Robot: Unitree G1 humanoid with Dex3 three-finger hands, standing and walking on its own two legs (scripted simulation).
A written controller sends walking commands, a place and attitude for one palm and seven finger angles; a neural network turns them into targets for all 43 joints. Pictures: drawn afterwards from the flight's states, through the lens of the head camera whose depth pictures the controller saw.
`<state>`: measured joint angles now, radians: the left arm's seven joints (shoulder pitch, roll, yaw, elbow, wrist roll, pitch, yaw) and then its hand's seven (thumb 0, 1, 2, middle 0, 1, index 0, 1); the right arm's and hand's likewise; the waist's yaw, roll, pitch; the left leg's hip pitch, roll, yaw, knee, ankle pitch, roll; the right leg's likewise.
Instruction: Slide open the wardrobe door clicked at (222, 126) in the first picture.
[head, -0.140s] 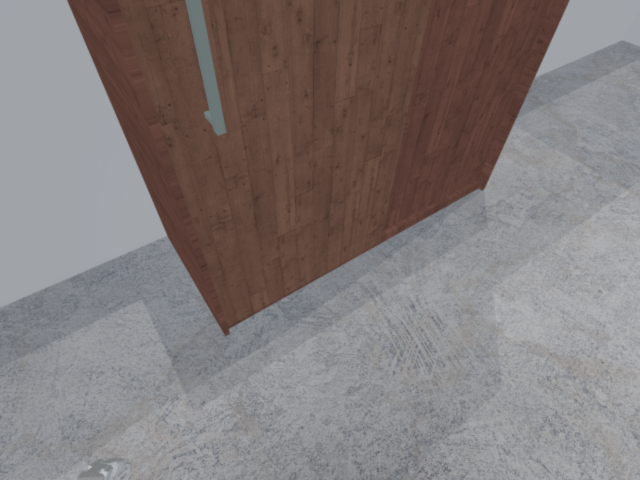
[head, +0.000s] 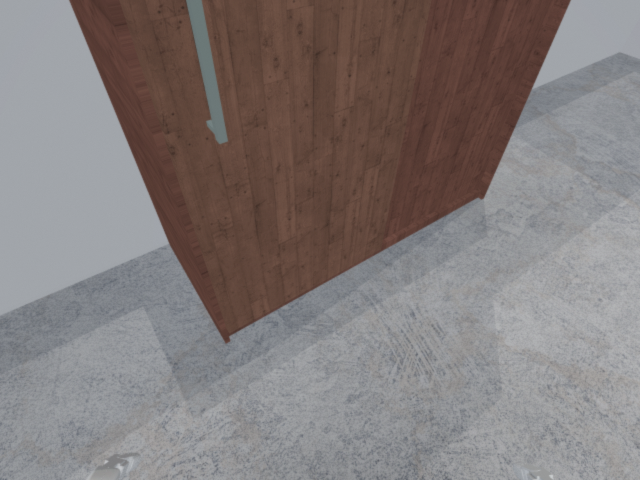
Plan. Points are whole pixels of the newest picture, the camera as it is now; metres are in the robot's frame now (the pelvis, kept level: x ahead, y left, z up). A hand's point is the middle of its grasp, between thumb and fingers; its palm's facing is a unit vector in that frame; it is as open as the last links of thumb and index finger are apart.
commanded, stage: stand and wait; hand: left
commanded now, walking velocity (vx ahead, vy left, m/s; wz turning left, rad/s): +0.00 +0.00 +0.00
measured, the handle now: (200, 53) +0.71 +0.25 +0.20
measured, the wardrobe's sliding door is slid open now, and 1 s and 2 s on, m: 0.00 0.00 0.00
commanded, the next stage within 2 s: look at it before walking up in 0.68 s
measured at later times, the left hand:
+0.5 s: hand out of the picture +0.06 +0.23 -0.15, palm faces -0.04 -0.94 -0.34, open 7.4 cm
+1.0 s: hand out of the picture +0.07 +0.22 -0.15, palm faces -0.04 -0.94 -0.34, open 7.4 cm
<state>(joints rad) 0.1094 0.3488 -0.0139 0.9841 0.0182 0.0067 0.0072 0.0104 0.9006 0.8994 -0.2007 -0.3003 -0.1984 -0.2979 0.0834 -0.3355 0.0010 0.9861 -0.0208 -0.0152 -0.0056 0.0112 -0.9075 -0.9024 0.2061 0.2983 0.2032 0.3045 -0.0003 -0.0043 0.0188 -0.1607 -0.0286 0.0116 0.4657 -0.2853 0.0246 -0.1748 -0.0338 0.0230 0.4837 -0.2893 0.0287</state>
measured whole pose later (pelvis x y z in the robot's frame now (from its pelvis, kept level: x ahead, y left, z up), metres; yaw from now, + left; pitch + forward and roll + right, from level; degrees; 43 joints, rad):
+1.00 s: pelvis -0.02 -0.02 +0.01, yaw +0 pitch -2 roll +0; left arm 0.12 0.34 -0.01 1.08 0.02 -0.01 0.00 0.01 0.90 0.90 -0.20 -0.30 -0.20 -0.30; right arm 0.12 -0.34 0.00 1.11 -0.01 -0.02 0.00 0.01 -0.91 -0.90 0.21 0.30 0.20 0.30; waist -0.01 0.00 0.03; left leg -0.13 0.01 0.00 0.36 -0.20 -0.01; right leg -0.15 0.00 0.01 0.38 -0.21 0.00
